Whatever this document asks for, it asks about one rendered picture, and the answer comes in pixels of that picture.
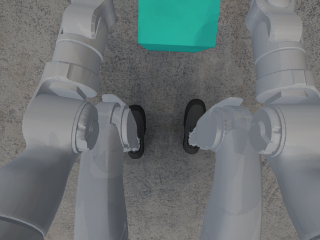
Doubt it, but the robot left thigh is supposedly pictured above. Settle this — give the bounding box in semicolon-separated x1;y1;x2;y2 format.
73;102;134;240

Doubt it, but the robot right shin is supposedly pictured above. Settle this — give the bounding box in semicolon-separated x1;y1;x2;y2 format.
188;97;254;151

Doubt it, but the robot left forearm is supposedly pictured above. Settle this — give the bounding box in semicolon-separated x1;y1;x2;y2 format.
22;0;116;139

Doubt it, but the right robot upper arm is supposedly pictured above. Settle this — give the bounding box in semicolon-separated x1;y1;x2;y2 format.
248;103;320;240

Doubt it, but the carton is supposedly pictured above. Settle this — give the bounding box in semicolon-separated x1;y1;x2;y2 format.
138;0;221;53

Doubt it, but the left robot upper arm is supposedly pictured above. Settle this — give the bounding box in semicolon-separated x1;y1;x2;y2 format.
0;93;100;240

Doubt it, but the robot right forearm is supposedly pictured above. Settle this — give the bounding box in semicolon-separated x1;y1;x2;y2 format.
244;0;320;105

